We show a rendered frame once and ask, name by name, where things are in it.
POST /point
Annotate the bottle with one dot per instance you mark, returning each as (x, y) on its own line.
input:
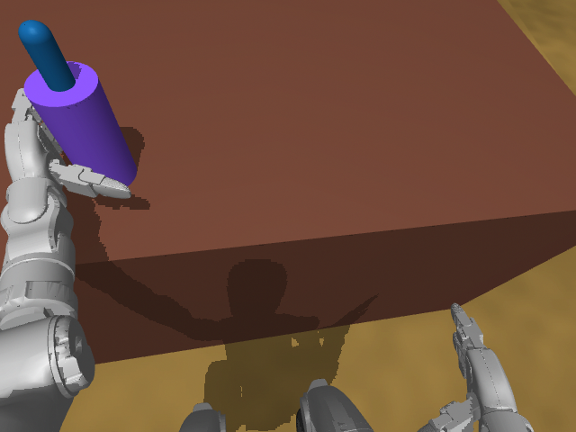
(70, 99)

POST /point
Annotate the left robot arm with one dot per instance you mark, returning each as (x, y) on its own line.
(44, 357)

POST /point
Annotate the right robot arm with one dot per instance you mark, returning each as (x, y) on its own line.
(504, 421)

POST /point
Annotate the right robot hand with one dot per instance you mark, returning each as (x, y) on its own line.
(488, 387)

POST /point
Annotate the left robot hand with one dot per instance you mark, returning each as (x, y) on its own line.
(32, 151)

